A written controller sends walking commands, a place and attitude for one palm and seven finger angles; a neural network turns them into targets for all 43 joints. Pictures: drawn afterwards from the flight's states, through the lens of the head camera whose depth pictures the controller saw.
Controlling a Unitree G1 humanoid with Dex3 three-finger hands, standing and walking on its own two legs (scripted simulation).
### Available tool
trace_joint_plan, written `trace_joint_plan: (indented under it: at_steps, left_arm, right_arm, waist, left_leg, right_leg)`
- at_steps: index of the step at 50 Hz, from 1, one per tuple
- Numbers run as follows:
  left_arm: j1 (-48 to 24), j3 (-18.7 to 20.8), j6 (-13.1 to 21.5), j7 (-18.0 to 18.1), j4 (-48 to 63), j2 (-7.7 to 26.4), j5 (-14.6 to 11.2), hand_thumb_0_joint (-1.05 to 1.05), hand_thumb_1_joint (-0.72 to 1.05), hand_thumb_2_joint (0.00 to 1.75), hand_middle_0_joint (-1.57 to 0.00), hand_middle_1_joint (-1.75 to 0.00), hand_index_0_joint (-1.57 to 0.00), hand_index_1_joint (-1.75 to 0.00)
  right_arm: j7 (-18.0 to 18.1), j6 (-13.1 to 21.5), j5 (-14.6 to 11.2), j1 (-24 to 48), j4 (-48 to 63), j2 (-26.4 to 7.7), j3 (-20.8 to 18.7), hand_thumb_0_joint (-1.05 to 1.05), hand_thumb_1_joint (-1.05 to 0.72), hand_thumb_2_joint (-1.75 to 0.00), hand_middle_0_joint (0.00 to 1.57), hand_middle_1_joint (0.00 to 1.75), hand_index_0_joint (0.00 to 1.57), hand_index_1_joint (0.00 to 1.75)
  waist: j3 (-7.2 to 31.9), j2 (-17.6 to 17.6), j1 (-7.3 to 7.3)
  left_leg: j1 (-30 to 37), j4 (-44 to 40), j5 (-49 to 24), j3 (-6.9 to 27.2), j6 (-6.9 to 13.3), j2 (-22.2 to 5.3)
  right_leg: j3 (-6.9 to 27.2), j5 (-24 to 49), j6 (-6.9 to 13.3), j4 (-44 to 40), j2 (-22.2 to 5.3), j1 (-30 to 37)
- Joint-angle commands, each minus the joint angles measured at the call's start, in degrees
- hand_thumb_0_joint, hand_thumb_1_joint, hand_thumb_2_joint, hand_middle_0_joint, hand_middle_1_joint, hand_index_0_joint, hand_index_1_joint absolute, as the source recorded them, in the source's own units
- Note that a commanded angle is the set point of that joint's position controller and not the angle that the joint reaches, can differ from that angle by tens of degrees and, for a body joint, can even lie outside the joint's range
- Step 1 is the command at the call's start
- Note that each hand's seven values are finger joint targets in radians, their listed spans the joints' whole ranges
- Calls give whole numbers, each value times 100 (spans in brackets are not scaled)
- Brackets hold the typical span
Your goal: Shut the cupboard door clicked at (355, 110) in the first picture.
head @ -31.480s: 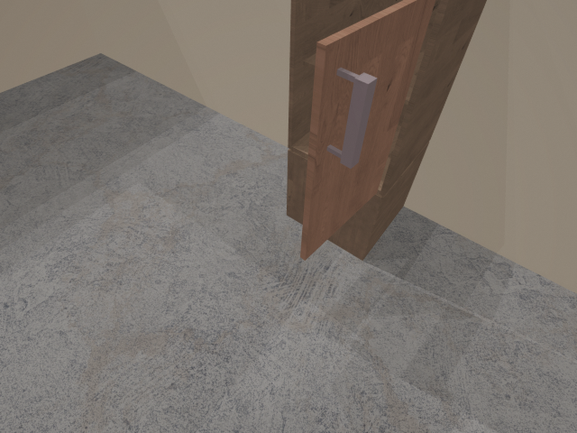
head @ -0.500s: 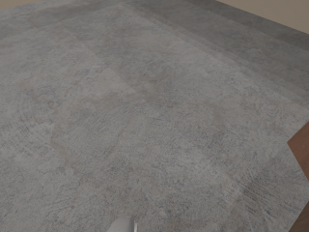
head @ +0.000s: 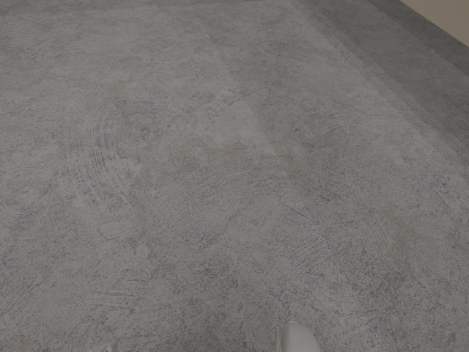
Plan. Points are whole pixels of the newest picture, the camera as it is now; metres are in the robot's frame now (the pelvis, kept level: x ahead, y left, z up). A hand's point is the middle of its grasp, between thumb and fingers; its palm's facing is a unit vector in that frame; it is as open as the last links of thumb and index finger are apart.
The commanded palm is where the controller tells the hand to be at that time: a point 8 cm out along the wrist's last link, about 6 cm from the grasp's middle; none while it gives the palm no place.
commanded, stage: walk to a spot facing it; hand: left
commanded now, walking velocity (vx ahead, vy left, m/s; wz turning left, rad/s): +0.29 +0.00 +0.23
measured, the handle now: out of the picture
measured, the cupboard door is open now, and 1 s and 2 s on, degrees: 53 53 53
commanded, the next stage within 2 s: turn to face it in 0.08 s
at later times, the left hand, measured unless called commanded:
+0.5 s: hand (173, 270) +0.29 +0.14 -0.18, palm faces -0.02 -0.98 -0.19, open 7.4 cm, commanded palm none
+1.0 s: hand (161, 202) +0.46 +0.20 -0.17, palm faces -0.25 -0.94 -0.21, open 7.4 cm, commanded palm none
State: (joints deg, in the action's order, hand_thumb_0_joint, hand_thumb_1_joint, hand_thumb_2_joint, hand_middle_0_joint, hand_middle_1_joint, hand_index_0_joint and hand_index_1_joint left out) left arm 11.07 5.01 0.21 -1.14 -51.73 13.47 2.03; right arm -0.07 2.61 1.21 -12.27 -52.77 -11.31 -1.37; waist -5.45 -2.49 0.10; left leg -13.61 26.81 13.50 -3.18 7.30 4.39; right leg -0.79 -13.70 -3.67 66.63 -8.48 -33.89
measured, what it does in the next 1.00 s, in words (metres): walks ahead, turning right: right foot, then left foot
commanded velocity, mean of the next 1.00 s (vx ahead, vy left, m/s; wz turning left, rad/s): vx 0.04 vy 0.00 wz -0.48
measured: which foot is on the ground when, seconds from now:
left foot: down 0.00-0.40, up 0.42-0.78, down 0.80-1.00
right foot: up 0.00-0.34, down 0.36-0.80, up 0.82-1.00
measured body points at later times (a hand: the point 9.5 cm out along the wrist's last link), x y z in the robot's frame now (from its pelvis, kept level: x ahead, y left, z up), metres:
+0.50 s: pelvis +0.22 -0.03 -0.01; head +0.26 -0.03 +0.44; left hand +0.29 +0.19 -0.16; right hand +0.17 -0.25 -0.16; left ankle +0.11 +0.08 -0.64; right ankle +0.27 -0.11 -0.74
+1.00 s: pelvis +0.32 +0.02 +0.00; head +0.37 +0.03 +0.45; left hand +0.47 +0.25 -0.15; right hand +0.35 -0.25 -0.12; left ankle +0.32 +0.12 -0.74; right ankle +0.25 -0.11 -0.66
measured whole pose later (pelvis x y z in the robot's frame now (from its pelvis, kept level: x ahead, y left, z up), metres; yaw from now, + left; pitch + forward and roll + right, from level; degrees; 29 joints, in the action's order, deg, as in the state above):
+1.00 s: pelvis +0.32 +0.02 +0.00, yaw -20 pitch +1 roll -2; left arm 11.1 6.2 -3.5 -1.4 -51.3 15.7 1.0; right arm 1.7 -0.2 1.9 -8.3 -49.3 -9.9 -0.5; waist -4.6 -1.7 -1.7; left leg -11.5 27.8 17.2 -5.8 0.5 -4.7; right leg -1.3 -26.7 -3.3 59.4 0.0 -27.4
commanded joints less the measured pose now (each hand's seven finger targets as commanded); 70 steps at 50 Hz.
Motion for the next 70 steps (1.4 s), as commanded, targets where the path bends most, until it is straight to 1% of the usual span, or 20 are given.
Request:
trace_joint_plan:
  at_steps: [1,12,17,18,20,23,28,37,38,40,41,46,55,58,59,60,61,63,67,70]
  left_arm:
    - [145,24,22,1,334,273,1,0,90,90,-20,-30,-20,-30]
    - [-966,-188,117,67,489,7,-98,0,90,90,-20,-30,-20,-30]
    - [626,-126,164,159,-20,178,-85,0,90,90,-20,-30,-20,-30]
    - [1319,-45,199,175,-237,392,-53,0,90,90,-20,-30,-20,-30]
    - [1788,52,246,235,-398,940,-137,0,90,90,-20,-30,-20,-30]
    - [326,-1,94,359,27,412,-129,0,90,90,-20,-30,-20,-30]
    - [238,53,79,255,39,515,-72,0,90,90,-20,-30,-20,-30]
    - [368,218,-32,197,120,750,-91,0,90,90,-20,-30,-20,-30]
    - [261,200,-54,197,194,673,-126,0,90,90,-20,-30,-20,-30]
    - [341,102,-79,140,374,243,-218,0,90,90,-20,-30,-20,-30]
    - [202,96,-89,153,428,417,-156,0,90,90,-20,-30,-20,-30]
    - [252,140,-264,-21,435,424,-85,0,90,90,-20,-30,-20,-30]
    - [-498,25,-258,-114,757,351,-77,0,90,90,-20,-30,-20,-30]
    - [115,66,-181,-93,609,557,-73,0,90,90,-20,-30,-20,-30]
    - [723,134,-113,-42,441,907,-48,0,90,90,-20,-30,-20,-30]
    - [1180,274,-43,54,322,1572,-7,0,90,90,-20,-30,-20,-30]
    - [1235,295,-68,148,256,1700,-119,0,90,90,-20,-30,-20,-30]
    - [463,247,-125,226,521,1397,-86,0,90,90,-20,-30,-20,-30]
    - [-301,101,-111,190,733,1154,-59,0,90,90,-20,-30,-20,-30]
    - [-143,125,-119,142,653,1226,-45,0,90,90,-20,-30,-20,-30]
  right_arm:
    - [119,150,-57,-709,78,-809,-265,0,-90,-90,20,30,20,30]
    - [309,121,15,-1779,-628,-417,-133,0,-90,-90,20,30,20,30]
    - [381,57,-51,-1542,-717,-654,-215,0,-90,-90,20,30,20,30]
    - [356,58,-132,-1358,-647,-666,-226,0,-90,-90,20,30,20,30]
    - [318,44,-224,-1661,-539,-415,-232,0,-90,-90,20,30,20,30]
    - [237,-188,-101,-783,-329,-266,-193,0,-90,-90,20,30,20,30]
    - [133,-434,5,-786,-201,-55,-175,0,-90,-90,20,30,20,30]
    - [239,-214,-120,-113,274,-368,-234,0,-90,-90,20,30,20,30]
    - [263,-172,-120,-280,241,-524,-256,0,-90,-90,20,30,20,30]
    - [285,-112,4,-387,361,-1321,-393,0,-90,-90,20,30,20,30]
    - [288,-163,37,-416,411,-1259,-377,0,-90,-90,20,30,20,30]
    - [310,-193,60,217,666,-988,-251,0,-90,-90,20,30,20,30]
    - [214,-261,66,-321,494,-1280,-404,0,-90,-90,20,30,20,30]
    - [170,-273,5,-97,546,-1367,-427,0,-90,-90,20,30,20,30]
    - [124,-269,-63,-18,634,-1267,-425,0,-90,-90,20,30,20,30]
    - [96,-271,-112,187,900,-732,-289,0,-90,-90,20,30,20,30]
    - [166,-364,-94,268,979,-858,-252,0,-90,-90,20,30,20,30]
    - [170,-402,-73,342,900,-780,-246,0,-90,-90,20,30,20,30]
    - [73,-443,-34,-53,609,-789,-250,0,-90,-90,20,30,20,30]
    - [72,-425,-48,-42,621,-702,-238,0,-90,-90,20,30,20,30]
  waist:
    - [365,693,77]
    - [6,797,351]
    - [552,678,-370]
    - [855,320,-695]
    - [1746,-890,-482]
    - [376,-15,-21]
    - [591,-47,193]
    - [1075,-632,93]
    - [1164,-486,192]
    - [1162,1686,190]
    - [903,1279,236]
    - [588,1448,-88]
    - [690,1613,233]
    - [895,1214,-203]
    - [1252,542,-492]
    - [1383,-1370,-687]
    - [1357,-1221,-648]
    - [786,-1106,-383]
    - [686,-477,92]
    - [690,-479,19]
  left_leg:
    - [860,-1560,-1283,1489,184,-1496]
    - [1978,-776,-4970,1090,23,-1553]
    - [1734,891,-6225,595,-457,-1526]
    - [889,1992,-5342,383,-617,-1201]
    - [-1024,5170,2179,240,-801,159]
    - [-1348,4742,1508,732,-789,-661]
    - [-924,3269,673,327,-974,-650]
    - [-157,478,324,379,-1079,-430]
    - [608,-121,-189,402,-1039,-598]
    - [1639,-809,-2242,2318,-145,-2785]
    - [1275,-665,-2978,2252,280,-3182]
    - [962,-485,-3685,599,76,-2313]
    - [1206,-42,-3834,-160,-149,-2328]
    - [762,935,-3632,-488,-503,-2189]
    - [66,1955,-2869,-758,-784,-1912]
    - [-1780,3450,1479,-931,-1136,-879]
    - [-2043,4226,2533,18,-1146,-860]
    - [-2455,4477,1918,423,-1109,-1090]
    - [-1458,3510,1054,214,-1223,-992]
    - [-1189,2475,974,46,-1238,-790]
  right_leg:
    - [39,711,-110,-493,46,-584]
    - [-167,959,384,-2526,556,-239]
    - [-389,1189,817,-3593,1093,1925]
    - [-54,2610,1025,-3766,860,3121]
    - [2980,5924,2388,-4281,-1571,4344]
    - [2129,3153,2039,-4919,-840,2139]
    - [1518,1082,1408,-5210,-45,1318]
    - [2235,2767,1154,-4059,50,2177]
    - [2072,2373,918,-3820,270,1706]
    - [685,-1628,313,-2118,1370,146]
    - [448,-2224,223,-1063,1068,179]
    - [88,-1402,4,-219,681,68]
    - [-546,-905,196,-2312,839,983]
    - [-618,241,383,-3643,934,2209]
    - [-48,1511,583,-4145,471,3326]
    - [2126,4082,1315,-4318,-1079,4410]
    - [2477,4690,1843,-4313,-1636,3959]
    - [2322,2343,1822,-4713,-1186,3204]
    - [1308,1770,1395,-4701,-455,2111]
    - [1474,1541,1397,-4640,-339,2083]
